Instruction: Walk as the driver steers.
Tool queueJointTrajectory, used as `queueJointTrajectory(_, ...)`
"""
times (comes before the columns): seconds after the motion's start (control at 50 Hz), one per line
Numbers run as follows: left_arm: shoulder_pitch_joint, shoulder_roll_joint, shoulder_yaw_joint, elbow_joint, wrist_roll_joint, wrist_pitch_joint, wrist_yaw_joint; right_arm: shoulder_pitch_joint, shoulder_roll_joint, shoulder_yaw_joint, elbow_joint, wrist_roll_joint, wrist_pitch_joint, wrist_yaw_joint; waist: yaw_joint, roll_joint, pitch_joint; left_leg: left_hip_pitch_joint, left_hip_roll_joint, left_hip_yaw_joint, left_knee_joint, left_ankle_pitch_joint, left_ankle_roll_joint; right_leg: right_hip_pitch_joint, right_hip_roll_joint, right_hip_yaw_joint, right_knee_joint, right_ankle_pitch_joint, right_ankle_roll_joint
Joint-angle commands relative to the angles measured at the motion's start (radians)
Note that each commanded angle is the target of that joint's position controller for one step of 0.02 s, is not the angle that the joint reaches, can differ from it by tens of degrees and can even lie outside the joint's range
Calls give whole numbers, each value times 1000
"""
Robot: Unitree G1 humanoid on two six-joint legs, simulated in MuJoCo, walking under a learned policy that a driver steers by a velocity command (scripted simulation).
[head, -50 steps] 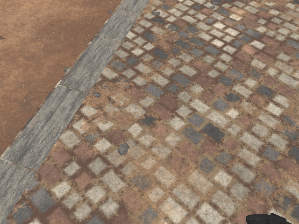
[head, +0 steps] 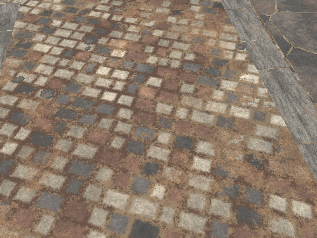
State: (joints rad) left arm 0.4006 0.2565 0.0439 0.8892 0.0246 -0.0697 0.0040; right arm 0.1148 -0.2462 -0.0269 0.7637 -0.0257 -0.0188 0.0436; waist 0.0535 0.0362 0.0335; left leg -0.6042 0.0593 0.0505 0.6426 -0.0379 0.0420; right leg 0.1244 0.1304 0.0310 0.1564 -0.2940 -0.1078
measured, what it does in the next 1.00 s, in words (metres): walks ahead, turning left: left foot, then right foot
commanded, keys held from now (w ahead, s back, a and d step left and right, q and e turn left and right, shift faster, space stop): w+q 0.68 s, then w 0.28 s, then w+e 0.04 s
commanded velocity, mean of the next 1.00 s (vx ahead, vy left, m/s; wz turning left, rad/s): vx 0.50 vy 0.00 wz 0.42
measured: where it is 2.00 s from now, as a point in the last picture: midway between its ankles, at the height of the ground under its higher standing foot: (127, 178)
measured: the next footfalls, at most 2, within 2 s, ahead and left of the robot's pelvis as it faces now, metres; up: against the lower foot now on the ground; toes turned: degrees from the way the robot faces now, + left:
left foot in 0.08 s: +0.22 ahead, +0.10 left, +0.00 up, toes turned +5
right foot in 0.62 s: +0.55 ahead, -0.01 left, +0.00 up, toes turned +23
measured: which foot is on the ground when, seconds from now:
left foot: up 0.00-0.06, down 0.08-0.62, up 0.64-1.00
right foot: down 0.00-0.08, up 0.10-0.60, down 0.62-1.00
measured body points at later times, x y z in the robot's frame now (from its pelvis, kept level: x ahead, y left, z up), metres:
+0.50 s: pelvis +0.28 +0.05 +0.01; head +0.31 +0.07 +0.46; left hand +0.42 +0.32 -0.09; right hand +0.33 -0.23 -0.11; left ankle +0.18 +0.09 -0.73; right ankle +0.48 -0.07 -0.69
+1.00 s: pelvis +0.54 +0.11 +0.01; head +0.57 +0.11 +0.46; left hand +0.38 +0.32 -0.12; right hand +0.82 -0.01 -0.09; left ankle +0.59 +0.28 -0.70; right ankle +0.51 -0.02 -0.73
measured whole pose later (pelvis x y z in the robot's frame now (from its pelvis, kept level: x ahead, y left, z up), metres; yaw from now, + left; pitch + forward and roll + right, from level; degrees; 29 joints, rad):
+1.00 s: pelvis +0.54 +0.11 +0.01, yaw +28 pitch +2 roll -1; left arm 0.44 0.25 0.03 0.91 0.01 -0.09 -0.02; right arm 0.09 -0.26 -0.02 0.74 -0.04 -0.02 0.06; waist 0.08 0.04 0.02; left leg -0.58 0.05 -0.01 0.69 -0.11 0.03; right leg -0.01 0.03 -0.10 0.24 -0.26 -0.03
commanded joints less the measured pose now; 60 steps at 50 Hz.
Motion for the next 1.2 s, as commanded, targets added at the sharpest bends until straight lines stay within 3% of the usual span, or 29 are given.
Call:
queueJointTrajectory(0.02,18,150,27,-17,9,-10,18,-76,-85,-21,-84,2,-21,1,-19,-93,47,52,-60,23,-63,-87,57,2,-332,6,90,849,-50)
queueJointTrajectory(0.06,4,170,28,-10,16,-6,22,93,-114,-38,-32,0,-25,-13,-91,-107,-56,249,-137,61,-95,-161,99,18,-318,-38,337,1131,-25)
queueJointTrajectory(0.08,-12,177,27,-15,10,-3,23,245,-135,-51,13,-10,-33,-21,-165,-87,-133,450,-133,32,-160,-118,133,-71,-294,-73,549,1058,-6)
queueJointTrajectory(0.1,-5,139,11,-58,-9,-12,22,388,-233,-80,35,-30,-34,-33,-204,25,-244,730,82,-270,-175,-186,226,-339,-231,-123,884,725,29)
queueJointTrajectory(0.12,49,86,6,-82,-11,-17,6,368,-291,-96,34,-17,-30,-29,-129,214,-298,907,304,-779,-286,-88,371,-689,-13,-89,1198,-200,65)
queueJointTrajectory(0.14,-34,132,11,-87,17,-18,4,313,-241,-88,42,28,-25,-19,-128,62,-228,846,262,-762,-327,-143,347,-776,-82,58,1234,-156,49)
queueJointTrajectory(0.18,-122,129,5,-117,5,-35,-7,207,-163,-70,23,22,-20,-20,-86,-42,-46,601,191,-528,-378,-44,287,-769,-167,41,1116,-22,56)
queueJointTrajectory(0.22,-108,113,0,-123,23,-6,-10,188,-131,-58,32,25,-25,-28,-36,-31,-20,475,114,-413,-410,89,244,-688,-198,32,1020,-12,90)
queueJointTrajectory(0.28,-124,86,-8,-141,28,28,-16,221,-166,-68,45,30,-41,-30,-27,-6,-26,417,69,-351,-437,144,247,-681,-204,-3,919,11,134)
queueJointTrajectory(0.5,-486,84,-25,-274,6,15,-26,383,-186,-82,67,13,-27,-48,-155,32,1,589,39,-408,-346,271,171,-764,-151,-18,479,258,154)
queueJointTrajectory(0.54,-458,105,-22,-276,3,6,-24,353,-200,-86,53,9,-27,-56,-126,43,-4,591,56,-444,-304,296,149,-677,-137,3,410,216,132)
queueJointTrajectory(0.58,-307,143,-6,-233,0,-4,-11,285,-218,-90,32,8,-32,-55,-50,47,-53,526,34,-449,-193,405,108,-436,-97,-6,346,140,98)
queueJointTrajectory(0.6,-180,172,7,-200,6,-16,1,267,-213,-87,30,18,-39,-46,19,-4,-122,472,-24,-405,-24,401,83,-245,-123,13,282,163,69)
queueJointTrajectory(0.62,-24,244,25,-192,28,-23,21,274,-148,-68,3,31,-49,-37,74,-110,-268,360,-81,-327,237,173,60,-13,-337,219,251,-41,18)
queueJointTrajectory(0.64,-24,324,46,-198,38,-6,26,396,-66,-50,-23,55,-45,-39,4,-335,-364,61,-237,-196,487,-518,28,197,-587,661,155,-111,-100)
queueJointTrajectory(0.66,-73,251,43,-198,20,9,20,381,-155,-57,6,15,-28,-49,-17,-206,-273,-43,-138,-179,585,-489,37,96,-571,732,135,-238,-112)
queueJointTrajectory(0.68,-129,161,22,-210,12,10,16,305,-170,-63,10,4,-22,-42,-19,-91,-140,-39,-97,-172,584,-388,34,-43,-519,568,113,-213,-88)
queueJointTrajectory(0.7,-160,117,10,-201,12,6,10,261,-149,-58,3,1,-21,-32,-30,-62,-69,-14,-70,-160,544,-326,27,-142,-461,430,88,-75,-70)
queueJointTrajectory(0.72,-155,104,5,-187,12,0,9,244,-133,-56,1,-7,-16,-22,-39,-103,-40,9,-50,-155,511,-305,20,-196,-416,328,72,39,-52)
queueJointTrajectory(0.82,-86,113,11,-119,-6,-43,-11,198,-93,-41,-15,-16,5,1,-64,-142,-30,5,-52,-154,424,-236,-2,-235,-372,141,20,314,-72)
queueJointTrajectory(0.94,-30,123,16,-61,-13,-35,-19,-41,-55,-4,-84,-13,-9,18,-26,-132,16,40,-23,-45,85,-47,-25,-256,-322,-14,-16,384,-57)
queueJointTrajectory(1.0,40,143,20,-20,-15,-26,-20,-116,-64,3,-107,-11,-16,13,-4,-134,24,108,-27,4,-20,-62,-8,-222,-344,11,18,446,-55)
queueJointTrajectory(1.04,50,166,26,-3,-12,-16,-17,-106,-78,0,-107,-10,-24,2,-19,-132,23,155,-44,8,-68,-118,11,-183,-366,40,74,529,-52)
queueJointTrajectory(1.08,43,172,26,10,-17,-7,-14,56,-104,-14,-52,-21,-42,-16,-103,-91,-49,386,-82,13,-187,-112,41,-197,-326,11,281,682,-26)
queueJointTrajectory(1.1,42,142,16,0,-23,-10,-14,214,-156,-34,-4,-39,-54,-30,-163,-40,-157,625,-7,-66,-198,-130,71,-311,-272,-21,483,569,-4)
queueJointTrajectory(1.12,54,48,-8,-56,-36,-14,-17,353,-258,-57,1,-58,-58,-48,-198,134,-309,895,305,-415,-243,-237,132,-564,-172,-82,808,117,32)
queueJointTrajectory(1.14,105,77,7,-46,-34,-3,-7,347,-290,-70,16,-20,-41,-53,-168,219,-340,880,413,-673,-351,-118,211,-715,-71,-40,995,-242,40)
queueJointTrajectory(1.16,61,125,23,-30,-19,11,1,264,-211,-51,6,0,-37,-51,-134,78,-195,764,357,-522,-332,11,202,-744,-131,32,1042,-200,35)
queueJointTrajectory(1.2,35,62,15,-15,-19,19,-1,149,-87,-16,6,7,-54,-44,-66,46,-59,576,252,-269,-351,360,159,-687,-176,23,968,-125,52)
